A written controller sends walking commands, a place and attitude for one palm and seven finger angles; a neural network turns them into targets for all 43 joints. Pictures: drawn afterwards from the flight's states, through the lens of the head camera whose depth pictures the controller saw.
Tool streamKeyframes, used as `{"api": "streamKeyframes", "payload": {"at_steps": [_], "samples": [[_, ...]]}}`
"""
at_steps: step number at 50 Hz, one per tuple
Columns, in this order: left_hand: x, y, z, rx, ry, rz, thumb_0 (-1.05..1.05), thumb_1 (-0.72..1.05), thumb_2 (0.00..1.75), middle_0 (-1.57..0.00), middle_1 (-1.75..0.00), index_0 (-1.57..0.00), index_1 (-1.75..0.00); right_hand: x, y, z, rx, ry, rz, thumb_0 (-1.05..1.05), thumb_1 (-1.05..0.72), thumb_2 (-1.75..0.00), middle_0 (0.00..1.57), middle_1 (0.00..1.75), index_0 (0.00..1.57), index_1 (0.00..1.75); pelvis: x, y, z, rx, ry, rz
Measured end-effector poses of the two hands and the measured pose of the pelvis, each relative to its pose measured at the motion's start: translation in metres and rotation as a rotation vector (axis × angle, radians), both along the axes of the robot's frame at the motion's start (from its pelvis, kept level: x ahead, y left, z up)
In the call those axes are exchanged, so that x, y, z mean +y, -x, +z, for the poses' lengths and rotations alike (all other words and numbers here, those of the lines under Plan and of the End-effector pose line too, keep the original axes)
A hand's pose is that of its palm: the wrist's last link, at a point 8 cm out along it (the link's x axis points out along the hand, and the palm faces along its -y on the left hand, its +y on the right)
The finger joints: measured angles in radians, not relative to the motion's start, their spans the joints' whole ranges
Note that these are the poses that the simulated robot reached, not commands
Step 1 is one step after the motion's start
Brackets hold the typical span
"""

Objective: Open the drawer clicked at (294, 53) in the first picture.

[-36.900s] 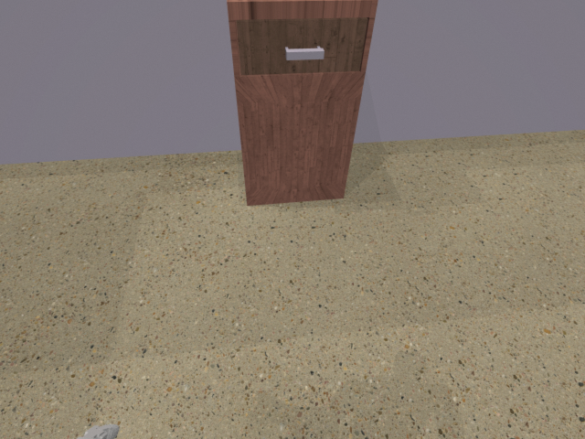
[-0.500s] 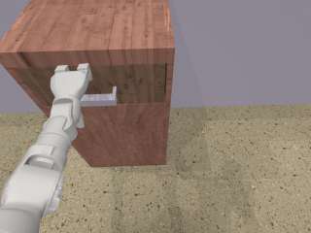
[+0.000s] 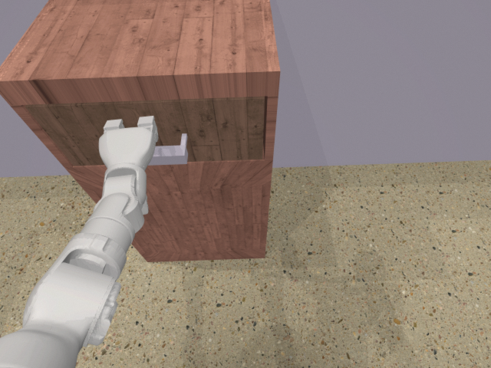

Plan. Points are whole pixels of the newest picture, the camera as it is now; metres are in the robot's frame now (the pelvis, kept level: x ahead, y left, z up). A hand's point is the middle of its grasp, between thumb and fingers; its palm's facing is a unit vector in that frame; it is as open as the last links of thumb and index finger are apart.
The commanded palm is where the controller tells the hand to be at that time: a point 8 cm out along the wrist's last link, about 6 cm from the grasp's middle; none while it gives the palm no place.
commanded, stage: lower the fingers behind the handle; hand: left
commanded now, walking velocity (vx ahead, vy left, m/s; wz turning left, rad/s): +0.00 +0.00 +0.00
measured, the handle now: (155, 147) +0.53 +0.18 +0.01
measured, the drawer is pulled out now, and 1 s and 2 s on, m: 0.00 0.00 0.00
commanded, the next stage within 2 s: close the thumb around the handle in 1.26 s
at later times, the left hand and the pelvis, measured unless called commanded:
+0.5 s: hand (156, 169) +0.47 +0.16 +0.02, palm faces +0.01 +0.03 -1.00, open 13.9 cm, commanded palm +0.44 +0.17 +0.07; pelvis -0.01 -0.01 -0.01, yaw +0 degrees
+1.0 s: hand (158, 177) +0.47 +0.17 -0.01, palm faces +0.02 -0.02 -1.00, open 14.1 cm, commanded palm +0.44 +0.17 +0.04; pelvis -0.01 +0.00 -0.03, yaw +0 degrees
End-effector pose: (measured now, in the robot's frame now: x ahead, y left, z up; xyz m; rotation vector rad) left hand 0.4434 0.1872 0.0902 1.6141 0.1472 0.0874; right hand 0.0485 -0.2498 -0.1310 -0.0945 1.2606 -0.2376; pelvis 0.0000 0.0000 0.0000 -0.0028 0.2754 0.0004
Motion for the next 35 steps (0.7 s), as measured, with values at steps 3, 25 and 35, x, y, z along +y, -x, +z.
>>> {"api": "streamKeyframes", "payload": {"at_steps": [3, 25, 35], "samples": [[-0.006, 0.005, -0.002, 0.066, 0.059, -0.037, 0.0, -0.49, 0.3, -0.32, -1.2, -0.32, -1.2, -0.003, 0.004, 0.004, 0.013, 0.023, -0.001, 0.0, -0.91, -0.9, 0.21, 0.3, 0.2, 0.3, -0.001, -0.001, 0.002, -0.019, 0.003, 0.016], [-0.029, -0.001, -0.016, -0.046, 0.016, -0.081, 0.0, -0.49, 0.3, -0.29, -1.2, -0.31, -1.2, -0.014, 0.03, -0.005, 0.026, 0.041, -0.028, 0.0, -0.91, -0.9, 0.2, 0.3, 0.2, 0.3, -0.006, 0.013, -0.01, 0.033, 0.0, -0.002], [-0.024, -0.007, -0.021, 0.052, 0.053, -0.125, 0.0, -0.49, 0.3, -0.26, -1.19, -0.29, -1.19, -0.018, 0.044, 0.002, 0.038, 0.077, -0.037, 0.0, -0.91, -0.9, 0.21, 0.3, 0.2, 0.3, -0.007, 0.011, -0.01, 0.034, 0.002, 0.0]]}}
